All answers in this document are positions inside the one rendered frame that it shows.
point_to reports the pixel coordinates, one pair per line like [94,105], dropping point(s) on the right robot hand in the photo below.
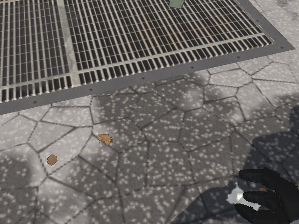
[283,204]

